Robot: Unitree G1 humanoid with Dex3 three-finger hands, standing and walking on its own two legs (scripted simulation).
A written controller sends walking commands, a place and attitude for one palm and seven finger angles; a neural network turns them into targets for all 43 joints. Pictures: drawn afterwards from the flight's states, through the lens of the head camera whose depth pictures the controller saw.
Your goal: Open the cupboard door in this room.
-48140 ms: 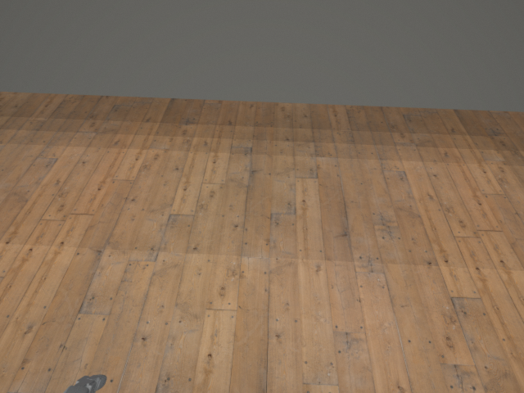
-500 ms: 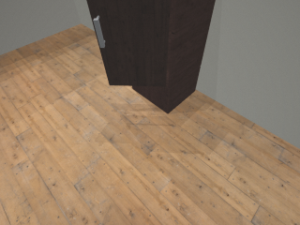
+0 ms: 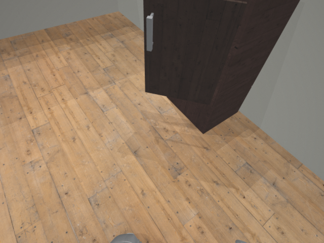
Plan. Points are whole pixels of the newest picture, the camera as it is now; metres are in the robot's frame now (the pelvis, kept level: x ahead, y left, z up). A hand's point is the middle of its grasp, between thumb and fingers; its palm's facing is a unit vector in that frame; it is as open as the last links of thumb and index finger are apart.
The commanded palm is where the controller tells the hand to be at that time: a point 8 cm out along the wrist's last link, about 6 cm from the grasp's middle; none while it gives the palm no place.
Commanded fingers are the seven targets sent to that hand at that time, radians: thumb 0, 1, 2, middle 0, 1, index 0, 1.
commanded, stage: take the last steps up to it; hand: left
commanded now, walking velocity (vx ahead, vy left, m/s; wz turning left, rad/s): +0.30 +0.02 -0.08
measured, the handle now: (150, 32) +0.97 +0.16 -0.01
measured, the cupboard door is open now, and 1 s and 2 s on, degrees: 41 41 41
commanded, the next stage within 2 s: come to a stop and stand still in 0.88 s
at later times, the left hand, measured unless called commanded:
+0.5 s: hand (122, 185) +0.28 +0.15 -0.14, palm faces -0.06 -0.98 -0.20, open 7.3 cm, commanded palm none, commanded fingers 0.00 0.90 0.90 -0.20 -0.30 -0.20 -0.30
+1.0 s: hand (108, 174) +0.32 +0.21 -0.17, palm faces +0.03 -0.99 -0.14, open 7.3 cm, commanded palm none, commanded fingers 0.00 0.90 0.90 -0.20 -0.30 -0.20 -0.30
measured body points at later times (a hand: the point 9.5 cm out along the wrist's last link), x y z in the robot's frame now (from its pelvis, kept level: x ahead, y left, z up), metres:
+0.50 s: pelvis +0.16 -0.02 +0.01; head +0.19 -0.04 +0.46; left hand +0.28 +0.20 -0.12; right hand +0.08 -0.23 -0.15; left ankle +0.08 +0.10 -0.66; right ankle +0.18 -0.11 -0.72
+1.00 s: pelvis +0.33 +0.04 +0.01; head +0.36 +0.06 +0.46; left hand +0.32 +0.26 -0.16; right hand +0.42 -0.19 -0.12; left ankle +0.39 +0.11 -0.72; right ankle +0.29 -0.09 -0.64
